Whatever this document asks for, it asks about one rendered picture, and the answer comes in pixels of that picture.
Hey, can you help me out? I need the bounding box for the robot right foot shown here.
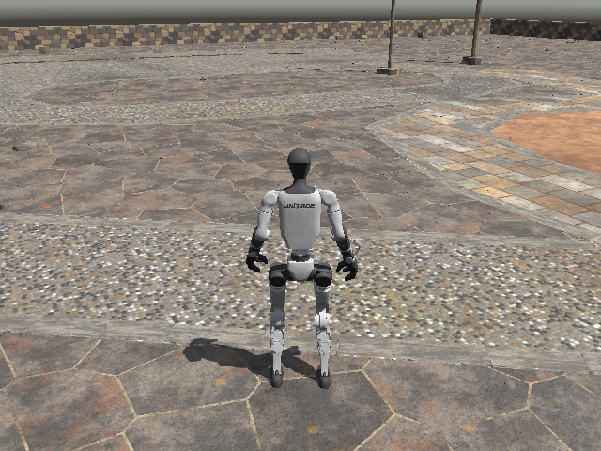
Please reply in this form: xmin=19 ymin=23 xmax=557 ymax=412
xmin=316 ymin=365 xmax=331 ymax=389

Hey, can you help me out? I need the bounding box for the right robot upper arm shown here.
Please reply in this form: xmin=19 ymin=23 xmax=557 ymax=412
xmin=319 ymin=189 xmax=346 ymax=241

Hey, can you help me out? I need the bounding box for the left robot forearm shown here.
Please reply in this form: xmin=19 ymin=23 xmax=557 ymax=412
xmin=248 ymin=227 xmax=264 ymax=257

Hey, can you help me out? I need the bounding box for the left robot upper arm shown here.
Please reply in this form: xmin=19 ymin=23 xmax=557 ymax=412
xmin=254 ymin=189 xmax=281 ymax=241

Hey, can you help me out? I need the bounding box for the right robot hand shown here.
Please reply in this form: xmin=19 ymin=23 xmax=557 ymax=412
xmin=336 ymin=258 xmax=358 ymax=281

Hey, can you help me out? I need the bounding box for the right robot forearm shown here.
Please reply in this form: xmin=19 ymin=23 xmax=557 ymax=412
xmin=336 ymin=227 xmax=355 ymax=264

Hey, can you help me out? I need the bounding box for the robot left thigh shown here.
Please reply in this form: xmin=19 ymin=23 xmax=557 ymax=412
xmin=269 ymin=262 xmax=287 ymax=329

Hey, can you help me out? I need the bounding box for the left robot hand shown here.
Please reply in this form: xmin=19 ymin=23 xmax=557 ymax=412
xmin=246 ymin=254 xmax=268 ymax=272

